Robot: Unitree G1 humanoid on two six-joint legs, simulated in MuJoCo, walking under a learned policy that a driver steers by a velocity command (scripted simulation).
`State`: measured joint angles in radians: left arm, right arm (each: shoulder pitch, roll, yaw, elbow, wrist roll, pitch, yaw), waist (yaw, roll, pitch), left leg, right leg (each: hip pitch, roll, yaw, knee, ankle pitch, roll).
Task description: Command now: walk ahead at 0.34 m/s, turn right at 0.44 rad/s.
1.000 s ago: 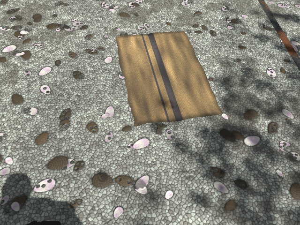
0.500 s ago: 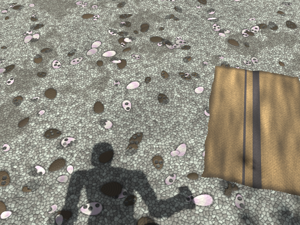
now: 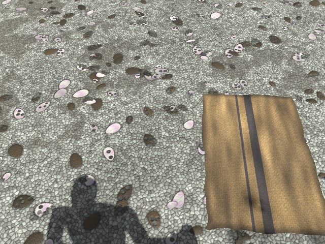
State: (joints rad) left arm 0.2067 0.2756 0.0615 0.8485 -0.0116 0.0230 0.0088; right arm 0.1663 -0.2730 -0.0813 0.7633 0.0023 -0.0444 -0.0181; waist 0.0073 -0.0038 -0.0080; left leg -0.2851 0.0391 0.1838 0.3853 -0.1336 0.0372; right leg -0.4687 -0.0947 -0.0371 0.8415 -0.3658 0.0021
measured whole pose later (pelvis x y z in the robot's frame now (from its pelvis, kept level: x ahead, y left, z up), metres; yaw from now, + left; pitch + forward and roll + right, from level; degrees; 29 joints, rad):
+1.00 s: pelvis +0.44 -0.13 -0.01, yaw -35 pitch +2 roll +3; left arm 0.09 0.28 0.06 0.62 -0.03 -0.03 -0.04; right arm 0.29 -0.30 -0.08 0.89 0.01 -0.08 0.01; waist -0.09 -0.04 0.05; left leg 0.07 0.00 0.23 0.24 -0.34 -0.03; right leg -0.66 -0.10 -0.01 0.69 -0.05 -0.04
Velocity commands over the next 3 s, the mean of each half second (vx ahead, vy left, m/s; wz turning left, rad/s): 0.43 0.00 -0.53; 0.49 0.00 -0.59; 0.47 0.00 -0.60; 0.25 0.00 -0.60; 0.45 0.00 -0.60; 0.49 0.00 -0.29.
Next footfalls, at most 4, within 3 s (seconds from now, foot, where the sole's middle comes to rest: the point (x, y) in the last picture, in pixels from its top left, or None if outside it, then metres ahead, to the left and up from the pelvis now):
0.10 right None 0.05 -0.13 -0.78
0.56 left None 0.43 0.02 -0.78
1.08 right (262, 231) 0.55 -0.35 -0.78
1.54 left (259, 161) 0.90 -0.41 -0.78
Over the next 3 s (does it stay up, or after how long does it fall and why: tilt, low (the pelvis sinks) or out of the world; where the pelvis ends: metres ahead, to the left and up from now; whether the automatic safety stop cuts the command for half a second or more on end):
stays up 0.76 -0.94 -0.02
